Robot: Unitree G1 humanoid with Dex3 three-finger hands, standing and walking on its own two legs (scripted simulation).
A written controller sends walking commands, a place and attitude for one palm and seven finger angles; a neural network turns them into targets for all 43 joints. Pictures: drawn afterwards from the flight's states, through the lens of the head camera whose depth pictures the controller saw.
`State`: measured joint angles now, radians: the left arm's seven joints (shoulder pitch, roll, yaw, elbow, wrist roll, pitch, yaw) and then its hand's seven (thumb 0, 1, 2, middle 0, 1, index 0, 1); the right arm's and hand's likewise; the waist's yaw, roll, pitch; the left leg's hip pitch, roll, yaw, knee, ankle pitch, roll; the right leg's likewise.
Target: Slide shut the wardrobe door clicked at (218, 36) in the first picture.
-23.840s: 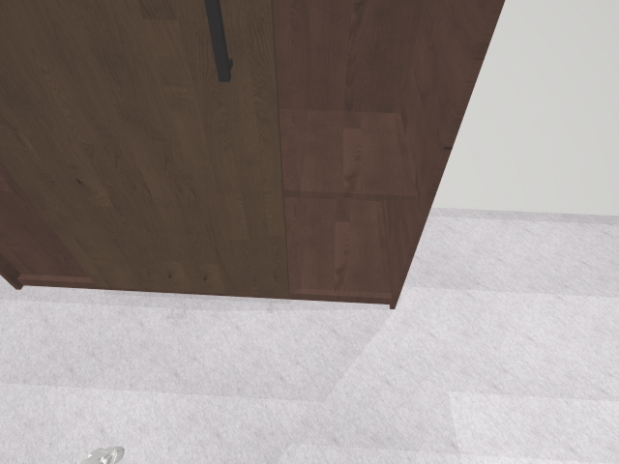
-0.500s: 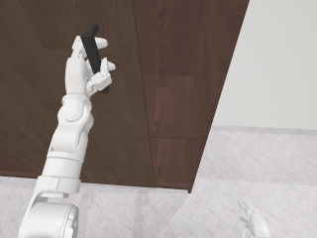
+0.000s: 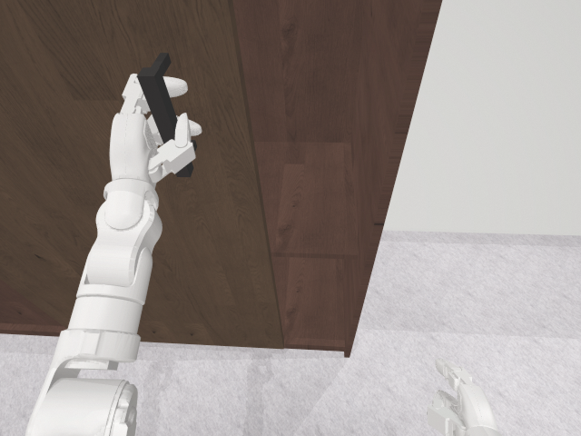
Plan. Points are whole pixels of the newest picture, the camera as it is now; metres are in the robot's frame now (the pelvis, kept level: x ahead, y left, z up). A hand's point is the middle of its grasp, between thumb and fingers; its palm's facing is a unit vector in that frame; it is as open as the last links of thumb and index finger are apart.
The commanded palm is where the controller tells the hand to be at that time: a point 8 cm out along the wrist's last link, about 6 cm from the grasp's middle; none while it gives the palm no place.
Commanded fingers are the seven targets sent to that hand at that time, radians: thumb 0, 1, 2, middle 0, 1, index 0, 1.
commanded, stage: stop walking and hold the door there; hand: left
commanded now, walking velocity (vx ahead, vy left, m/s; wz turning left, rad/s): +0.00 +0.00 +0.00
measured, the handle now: (174, 118) +0.45 +0.17 +0.21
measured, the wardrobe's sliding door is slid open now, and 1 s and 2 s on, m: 0.20 0.20 0.20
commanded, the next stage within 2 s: none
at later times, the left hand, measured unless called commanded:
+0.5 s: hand (180, 147) +0.40 +0.15 +0.21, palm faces +0.02 -0.99 -0.12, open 6.2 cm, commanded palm +0.38 +0.19 +0.21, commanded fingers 0.00 0.90 0.90 -0.45 -1.40 -0.45 -1.40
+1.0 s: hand (178, 149) +0.40 +0.15 +0.21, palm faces -0.09 -0.99 -0.10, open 6.3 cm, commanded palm +0.38 +0.18 +0.21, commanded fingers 0.00 0.90 0.90 -0.45 -1.40 -0.45 -1.40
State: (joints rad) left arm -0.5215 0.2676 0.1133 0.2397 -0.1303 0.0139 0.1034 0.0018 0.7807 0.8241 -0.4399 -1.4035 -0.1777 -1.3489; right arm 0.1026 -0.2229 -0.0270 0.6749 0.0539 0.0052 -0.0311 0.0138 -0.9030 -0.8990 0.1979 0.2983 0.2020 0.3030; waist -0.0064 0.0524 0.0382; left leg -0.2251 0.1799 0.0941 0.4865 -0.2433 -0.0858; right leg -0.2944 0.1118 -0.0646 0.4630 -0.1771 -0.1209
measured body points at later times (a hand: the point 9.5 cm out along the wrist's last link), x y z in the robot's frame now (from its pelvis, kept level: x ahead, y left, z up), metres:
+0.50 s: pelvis +0.01 +0.06 +0.01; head +0.00 +0.03 +0.46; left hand +0.39 +0.20 +0.22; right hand +0.18 -0.18 -0.10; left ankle -0.01 +0.20 -0.73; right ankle +0.04 -0.04 -0.73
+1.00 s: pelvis +0.03 +0.11 +0.01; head +0.02 +0.08 +0.46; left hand +0.39 +0.21 +0.22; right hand +0.21 -0.11 -0.10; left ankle -0.01 +0.20 -0.73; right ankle +0.04 -0.03 -0.73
